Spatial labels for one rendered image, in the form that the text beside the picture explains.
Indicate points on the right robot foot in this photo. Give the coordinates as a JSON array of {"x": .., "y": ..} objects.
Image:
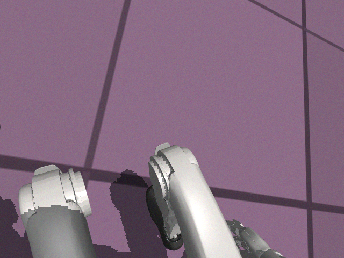
[{"x": 156, "y": 215}]

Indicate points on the right robot hand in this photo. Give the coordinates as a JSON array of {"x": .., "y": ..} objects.
[{"x": 254, "y": 246}]

